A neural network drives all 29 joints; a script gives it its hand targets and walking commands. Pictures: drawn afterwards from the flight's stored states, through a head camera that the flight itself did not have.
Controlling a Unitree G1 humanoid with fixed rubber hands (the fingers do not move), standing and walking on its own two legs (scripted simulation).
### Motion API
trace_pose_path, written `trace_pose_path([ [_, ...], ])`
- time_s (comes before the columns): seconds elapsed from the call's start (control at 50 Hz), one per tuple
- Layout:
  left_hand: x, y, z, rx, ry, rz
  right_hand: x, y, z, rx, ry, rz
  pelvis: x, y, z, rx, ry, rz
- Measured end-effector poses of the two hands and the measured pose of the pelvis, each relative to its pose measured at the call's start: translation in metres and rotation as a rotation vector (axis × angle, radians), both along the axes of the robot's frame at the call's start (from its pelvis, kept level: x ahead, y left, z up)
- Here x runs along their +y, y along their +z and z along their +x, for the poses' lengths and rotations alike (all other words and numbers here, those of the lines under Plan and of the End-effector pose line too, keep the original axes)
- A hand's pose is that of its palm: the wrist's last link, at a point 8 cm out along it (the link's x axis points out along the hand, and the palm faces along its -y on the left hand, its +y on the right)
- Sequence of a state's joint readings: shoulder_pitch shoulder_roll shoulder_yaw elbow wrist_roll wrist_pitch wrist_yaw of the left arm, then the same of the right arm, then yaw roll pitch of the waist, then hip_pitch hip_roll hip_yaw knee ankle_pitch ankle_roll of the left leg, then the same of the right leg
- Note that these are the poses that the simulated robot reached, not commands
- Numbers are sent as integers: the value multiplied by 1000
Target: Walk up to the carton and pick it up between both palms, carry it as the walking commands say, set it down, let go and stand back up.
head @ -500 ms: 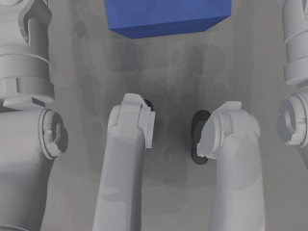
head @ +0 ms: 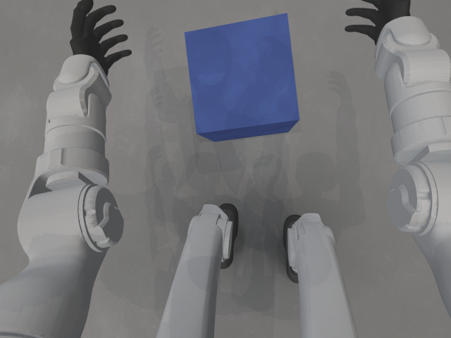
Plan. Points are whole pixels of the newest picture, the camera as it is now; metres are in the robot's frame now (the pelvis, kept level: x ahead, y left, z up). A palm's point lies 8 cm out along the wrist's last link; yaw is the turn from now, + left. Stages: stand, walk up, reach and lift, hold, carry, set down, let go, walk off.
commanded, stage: set down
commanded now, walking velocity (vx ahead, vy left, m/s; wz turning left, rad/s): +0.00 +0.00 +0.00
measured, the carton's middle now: (244, 89) +0.56 +0.06 -0.44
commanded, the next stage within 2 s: let go in 0.30 s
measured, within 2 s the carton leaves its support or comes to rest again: neither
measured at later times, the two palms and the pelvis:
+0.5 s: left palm (63, 40) +0.50 +0.24 +0.01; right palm (429, 16) +0.53 -0.16 -0.01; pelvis +0.02 +0.00 +0.11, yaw +0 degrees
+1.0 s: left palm out of the picture +0.30 +0.25 +0.10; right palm out of the picture +0.36 -0.20 +0.10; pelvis +0.08 +0.01 +0.19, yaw +0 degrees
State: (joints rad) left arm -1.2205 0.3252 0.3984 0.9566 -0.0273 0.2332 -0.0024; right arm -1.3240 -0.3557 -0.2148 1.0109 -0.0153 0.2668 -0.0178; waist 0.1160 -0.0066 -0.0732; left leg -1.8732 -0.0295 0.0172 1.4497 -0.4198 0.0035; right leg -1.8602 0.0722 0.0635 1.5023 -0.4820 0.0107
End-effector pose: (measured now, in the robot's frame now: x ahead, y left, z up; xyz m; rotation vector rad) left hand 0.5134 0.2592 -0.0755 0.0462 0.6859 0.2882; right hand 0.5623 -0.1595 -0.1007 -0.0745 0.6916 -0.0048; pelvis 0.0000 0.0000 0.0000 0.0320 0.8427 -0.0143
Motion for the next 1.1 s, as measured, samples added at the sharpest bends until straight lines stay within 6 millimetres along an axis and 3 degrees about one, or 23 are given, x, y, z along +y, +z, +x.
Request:
trace_pose_path([
  [0.06,5,17,-5,-39,-7,-30,-4,9,-10,12,5,-44,-4,19,9,12,9,-2],
  [0.14,-2,44,1,-94,-40,-70,-7,51,-6,-50,14,-76,-8,43,17,7,24,-13],
  [0.22,-1,60,-5,-35,-40,-63,-9,94,5,-74,7,-54,-9,67,21,-10,30,-22],
  [0.28,3,72,-13,8,-35,-38,-9,112,9,-65,-4,-18,-8,82,23,-19,34,-24],
  [0.42,-7,90,-8,-37,-63,-36,3,96,-17,32,13,9,-6,100,24,-25,33,-23],
  [0.5,-19,82,-9,-25,-109,-28,-3,87,-34,17,0,-52,-4,107,22,-28,35,-31],
  [0.56,-23,66,-35,73,-164,7,-15,85,-56,23,-23,-108,-1,114,25,-38,30,-34],
  [0.62,-19,67,-68,132,-197,38,-31,93,-86,36,-43,-162,3,123,31,-68,19,-32],
  [0.68,-10,88,-96,144,-215,64,-40,110,-118,61,-45,-163,6,136,38,-132,5,-27],
  [0.72,-5,114,-104,110,-229,80,-38,129,-133,57,-35,-144,7,143,44,-175,2,-26],
  [0.8,-1,160,-115,51,-247,60,-29,173,-147,17,-9,-112,7,159,55,-284,5,-26],
  [0.88,-1,178,-145,82,-220,35,-30,197,-160,25,4,-114,8,173,67,-389,17,-23],
  [1.02,-17,171,-226,212,-213,5,-47,197,-214,123,-4,-112,6,189,86,-539,20,-17],
  [1.1,-26,186,-237,177,-209,10,-54,195,-247,169,10,-103,1,196,94,-595,20,-17],
])
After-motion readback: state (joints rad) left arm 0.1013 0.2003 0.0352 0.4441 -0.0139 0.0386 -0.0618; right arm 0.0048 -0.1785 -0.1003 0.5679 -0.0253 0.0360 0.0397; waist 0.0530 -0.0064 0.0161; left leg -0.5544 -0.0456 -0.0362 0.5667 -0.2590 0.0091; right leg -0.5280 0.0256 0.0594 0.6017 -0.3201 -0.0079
